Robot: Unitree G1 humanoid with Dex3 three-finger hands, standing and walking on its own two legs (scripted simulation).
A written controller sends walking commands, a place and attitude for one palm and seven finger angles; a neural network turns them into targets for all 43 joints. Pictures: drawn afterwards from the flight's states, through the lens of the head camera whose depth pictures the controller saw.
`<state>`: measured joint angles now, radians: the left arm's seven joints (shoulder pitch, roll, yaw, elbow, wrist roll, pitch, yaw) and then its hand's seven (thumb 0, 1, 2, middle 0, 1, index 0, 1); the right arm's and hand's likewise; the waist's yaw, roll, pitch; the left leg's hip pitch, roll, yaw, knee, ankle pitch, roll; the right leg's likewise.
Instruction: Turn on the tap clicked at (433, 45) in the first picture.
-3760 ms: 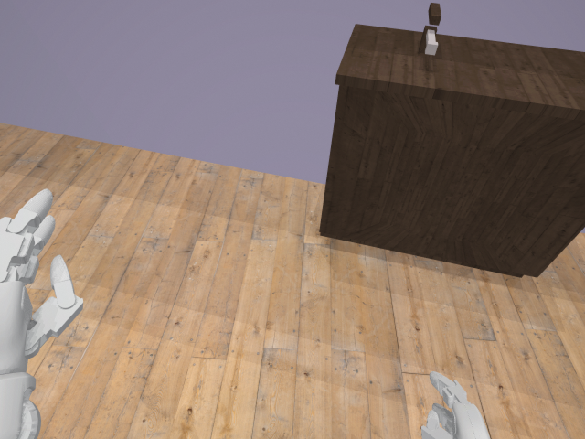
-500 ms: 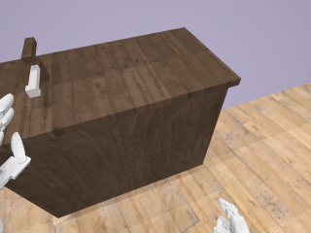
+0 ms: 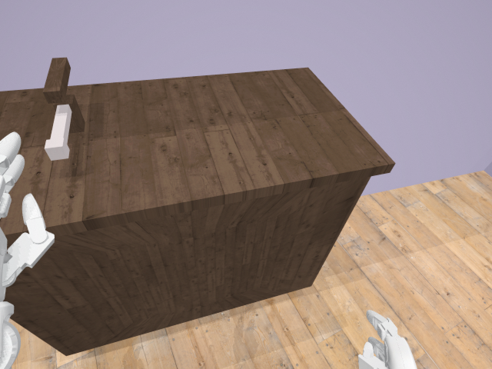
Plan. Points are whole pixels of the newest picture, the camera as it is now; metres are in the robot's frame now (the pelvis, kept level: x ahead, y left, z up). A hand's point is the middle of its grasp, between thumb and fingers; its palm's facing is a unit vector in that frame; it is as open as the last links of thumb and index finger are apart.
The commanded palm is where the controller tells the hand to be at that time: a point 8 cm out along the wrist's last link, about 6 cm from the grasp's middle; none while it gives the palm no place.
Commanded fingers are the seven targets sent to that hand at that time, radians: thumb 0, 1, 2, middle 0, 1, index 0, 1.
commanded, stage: come to a stop and stand still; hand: left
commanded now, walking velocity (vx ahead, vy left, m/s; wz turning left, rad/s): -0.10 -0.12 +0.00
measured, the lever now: (57, 149) +0.43 +0.38 +0.11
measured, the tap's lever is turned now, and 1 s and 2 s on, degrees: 0 0 0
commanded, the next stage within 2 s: look again from close up in 1.90 s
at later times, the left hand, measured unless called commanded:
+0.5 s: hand (95, 288) +0.17 +0.19 +0.14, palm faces +0.29 -0.88 -0.37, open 7.4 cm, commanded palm +0.14 +0.24 +0.18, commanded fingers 0.00 0.90 0.90 -0.20 -0.30 -0.20 -0.30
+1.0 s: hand (12, 283) +0.16 +0.27 +0.16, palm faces +0.41 -0.84 -0.36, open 7.4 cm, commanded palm +0.11 +0.29 +0.18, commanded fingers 0.00 0.90 0.90 -0.20 -0.30 -0.20 -0.30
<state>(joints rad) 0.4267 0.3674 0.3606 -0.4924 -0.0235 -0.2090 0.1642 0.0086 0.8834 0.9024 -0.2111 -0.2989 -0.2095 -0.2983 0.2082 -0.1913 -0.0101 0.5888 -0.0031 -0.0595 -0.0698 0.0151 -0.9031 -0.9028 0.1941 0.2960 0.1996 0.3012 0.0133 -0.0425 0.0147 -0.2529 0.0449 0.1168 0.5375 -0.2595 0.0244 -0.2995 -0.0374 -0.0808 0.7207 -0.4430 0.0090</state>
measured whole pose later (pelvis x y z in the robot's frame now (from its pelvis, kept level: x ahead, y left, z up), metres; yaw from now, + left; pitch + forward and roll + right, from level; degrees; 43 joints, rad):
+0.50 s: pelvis -0.04 -0.03 +0.00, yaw -3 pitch -3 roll +0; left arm 0.50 0.33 0.29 -0.44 -0.04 -0.18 0.09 0.01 0.88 0.90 -0.21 -0.30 -0.21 -0.30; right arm 0.25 -0.26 -0.02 0.60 0.01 -0.13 -0.05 0.02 -0.90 -0.90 0.20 0.30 0.20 0.30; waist 0.02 -0.02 0.05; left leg -0.27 0.03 0.02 0.51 -0.23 0.01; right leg -0.26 0.01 -0.05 0.47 -0.16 -0.03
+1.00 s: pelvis -0.05 +0.01 +0.01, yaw +0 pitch -3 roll -2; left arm 0.38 0.36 0.36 -0.44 -0.01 -0.22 0.08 0.01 0.88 0.90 -0.21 -0.30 -0.21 -0.30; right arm 0.25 -0.16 0.05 0.59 -0.02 -0.15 -0.01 0.02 -0.90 -0.90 0.20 0.30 0.21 0.30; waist 0.05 -0.03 0.08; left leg -0.27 -0.02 -0.02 0.46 -0.15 0.03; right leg -0.22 0.03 0.02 0.40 -0.19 0.01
